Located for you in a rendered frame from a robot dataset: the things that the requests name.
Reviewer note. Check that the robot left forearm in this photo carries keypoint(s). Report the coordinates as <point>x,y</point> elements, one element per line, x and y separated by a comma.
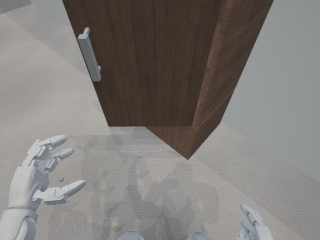
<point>18,223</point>

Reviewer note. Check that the cupboard door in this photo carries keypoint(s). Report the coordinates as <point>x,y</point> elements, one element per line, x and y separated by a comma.
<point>153,56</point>

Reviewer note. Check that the robot left hand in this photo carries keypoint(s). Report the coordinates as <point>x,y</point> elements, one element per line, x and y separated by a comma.
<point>24,192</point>

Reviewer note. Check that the handle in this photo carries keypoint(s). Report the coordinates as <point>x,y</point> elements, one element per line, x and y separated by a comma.
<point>89,56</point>

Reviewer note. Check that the robot right shin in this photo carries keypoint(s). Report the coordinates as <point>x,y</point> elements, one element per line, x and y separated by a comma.
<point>198,232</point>

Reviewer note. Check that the robot right hand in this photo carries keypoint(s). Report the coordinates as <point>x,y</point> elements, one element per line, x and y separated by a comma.
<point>259,232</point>

